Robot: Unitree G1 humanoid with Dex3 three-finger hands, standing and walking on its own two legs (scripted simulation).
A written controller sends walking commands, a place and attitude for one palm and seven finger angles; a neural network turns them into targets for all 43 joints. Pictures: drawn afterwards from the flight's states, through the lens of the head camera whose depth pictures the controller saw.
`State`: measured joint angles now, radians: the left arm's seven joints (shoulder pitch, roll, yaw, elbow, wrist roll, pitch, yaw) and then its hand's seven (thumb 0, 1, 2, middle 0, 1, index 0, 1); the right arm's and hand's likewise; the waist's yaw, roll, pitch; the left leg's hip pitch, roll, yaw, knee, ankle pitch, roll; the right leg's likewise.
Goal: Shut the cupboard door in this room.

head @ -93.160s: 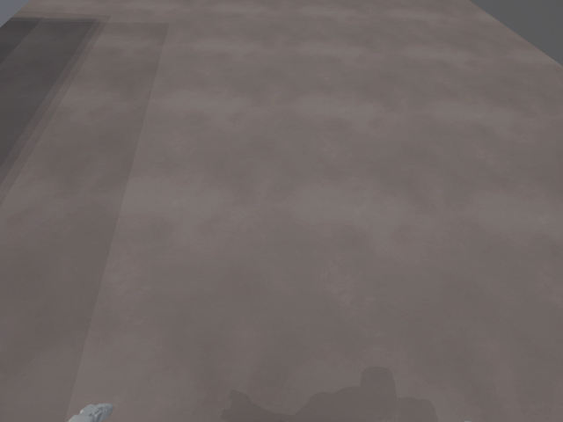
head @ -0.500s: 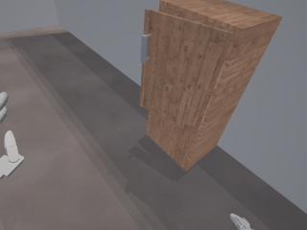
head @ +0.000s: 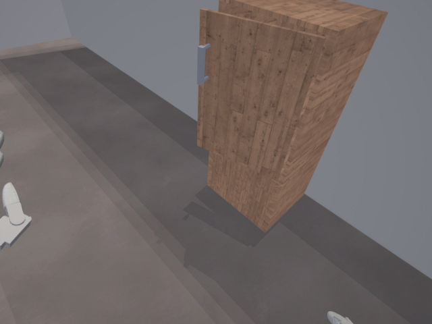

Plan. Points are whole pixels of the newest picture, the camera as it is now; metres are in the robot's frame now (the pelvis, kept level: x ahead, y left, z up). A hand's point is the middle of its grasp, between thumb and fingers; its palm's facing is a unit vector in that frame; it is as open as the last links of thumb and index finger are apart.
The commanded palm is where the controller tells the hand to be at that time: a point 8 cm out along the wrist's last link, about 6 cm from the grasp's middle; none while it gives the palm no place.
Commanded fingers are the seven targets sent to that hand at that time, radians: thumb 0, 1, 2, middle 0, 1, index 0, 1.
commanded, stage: stop stepping back and stand still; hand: left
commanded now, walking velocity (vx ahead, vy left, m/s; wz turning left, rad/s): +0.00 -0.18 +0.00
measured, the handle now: (204, 64) +0.95 +0.09 +0.08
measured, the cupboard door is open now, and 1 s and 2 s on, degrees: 15 15 15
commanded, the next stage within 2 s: let the arm hang, fingers relaxed in 0.74 s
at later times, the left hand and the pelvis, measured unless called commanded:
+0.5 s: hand (60, 200) +0.24 +0.25 +0.16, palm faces +0.41 -0.78 -0.47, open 7.4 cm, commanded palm +0.18 +0.29 +0.19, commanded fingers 0.00 0.90 0.90 -0.20 -0.30 -0.20 -0.30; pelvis +0.04 -0.01 +0.01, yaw +0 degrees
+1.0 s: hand (88, 277) +0.22 +0.26 -0.04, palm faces +0.09 -0.92 -0.38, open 7.4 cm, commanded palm none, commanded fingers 0.00 0.90 0.90 -0.20 -0.30 -0.20 -0.30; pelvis +0.03 +0.02 +0.00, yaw +1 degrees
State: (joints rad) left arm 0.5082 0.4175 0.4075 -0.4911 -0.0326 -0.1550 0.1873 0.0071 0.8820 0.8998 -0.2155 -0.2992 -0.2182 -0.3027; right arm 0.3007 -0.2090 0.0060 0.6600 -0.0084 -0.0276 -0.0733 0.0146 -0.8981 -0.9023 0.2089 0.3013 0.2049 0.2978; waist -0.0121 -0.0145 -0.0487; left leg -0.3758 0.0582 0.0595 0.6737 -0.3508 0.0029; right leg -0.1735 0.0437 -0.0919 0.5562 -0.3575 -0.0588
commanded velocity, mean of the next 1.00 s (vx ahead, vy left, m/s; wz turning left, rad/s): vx -0.02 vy -0.03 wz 0.00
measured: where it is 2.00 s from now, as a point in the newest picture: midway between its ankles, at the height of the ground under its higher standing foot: outside the picture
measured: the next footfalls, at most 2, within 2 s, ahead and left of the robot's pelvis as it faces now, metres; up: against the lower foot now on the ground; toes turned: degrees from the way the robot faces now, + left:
left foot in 0.02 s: +0.10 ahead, +0.12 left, +0.00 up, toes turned +6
